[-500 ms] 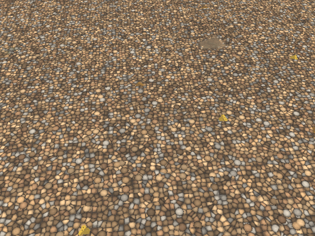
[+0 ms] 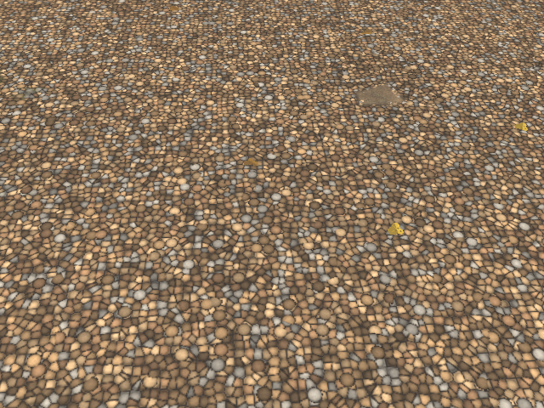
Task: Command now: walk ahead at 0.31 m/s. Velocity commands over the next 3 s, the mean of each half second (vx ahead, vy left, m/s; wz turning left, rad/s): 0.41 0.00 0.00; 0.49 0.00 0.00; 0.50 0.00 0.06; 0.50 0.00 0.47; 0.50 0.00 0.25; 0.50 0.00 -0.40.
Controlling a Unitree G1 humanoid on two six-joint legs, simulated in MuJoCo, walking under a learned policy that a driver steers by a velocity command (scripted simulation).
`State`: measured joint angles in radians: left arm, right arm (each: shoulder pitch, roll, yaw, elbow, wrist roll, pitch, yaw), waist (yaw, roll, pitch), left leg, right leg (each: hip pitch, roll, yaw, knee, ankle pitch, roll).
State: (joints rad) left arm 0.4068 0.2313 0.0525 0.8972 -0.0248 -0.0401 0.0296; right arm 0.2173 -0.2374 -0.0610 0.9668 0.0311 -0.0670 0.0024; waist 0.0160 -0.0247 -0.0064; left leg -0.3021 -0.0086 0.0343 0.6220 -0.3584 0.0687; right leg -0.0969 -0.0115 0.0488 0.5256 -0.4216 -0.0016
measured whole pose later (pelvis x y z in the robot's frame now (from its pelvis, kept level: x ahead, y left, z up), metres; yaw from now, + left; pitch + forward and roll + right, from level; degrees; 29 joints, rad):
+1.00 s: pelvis +0.54 -0.05 -0.02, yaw +0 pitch -1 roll -4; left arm 0.43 0.25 0.07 1.05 -0.02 -0.11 0.01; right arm 0.00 -0.24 -0.03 0.84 0.00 -0.14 0.04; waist 0.10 0.04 0.02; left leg -0.44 0.05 -0.03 0.41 0.29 0.07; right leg 0.06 0.10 -0.07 0.43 -0.13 -0.10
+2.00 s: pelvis +1.01 -0.07 -0.06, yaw +18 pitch +2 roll -1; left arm 0.37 0.26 0.06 1.00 -0.01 -0.05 0.03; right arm 0.03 -0.23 -0.06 0.74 0.02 -0.03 0.07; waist 0.07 0.01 0.02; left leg -0.57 0.02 0.08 0.63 -0.12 0.11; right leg 0.12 -0.04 -0.30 0.32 -0.45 0.03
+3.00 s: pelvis +1.57 +0.10 -0.04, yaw +9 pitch +3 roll +0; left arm 0.36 0.28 0.06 0.79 -0.02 -0.05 0.01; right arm 0.05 -0.27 -0.05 0.70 0.00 -0.11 0.02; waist 0.09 0.03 0.00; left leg -0.56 0.02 -0.07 0.49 0.05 -0.02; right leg -0.06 0.11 0.18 0.37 -0.34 -0.08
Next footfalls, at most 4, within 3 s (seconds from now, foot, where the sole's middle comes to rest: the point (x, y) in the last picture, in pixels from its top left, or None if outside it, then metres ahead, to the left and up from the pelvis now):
0.50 right None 0.41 -0.15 -0.78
1.00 left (260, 343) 0.74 0.06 -0.82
1.48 right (352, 296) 0.90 -0.21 -0.82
2.02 left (259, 229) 1.15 0.07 -0.82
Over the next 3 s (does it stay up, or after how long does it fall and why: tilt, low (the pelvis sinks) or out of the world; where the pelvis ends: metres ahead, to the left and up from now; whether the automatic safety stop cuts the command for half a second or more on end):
stays up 1.57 0.10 -0.04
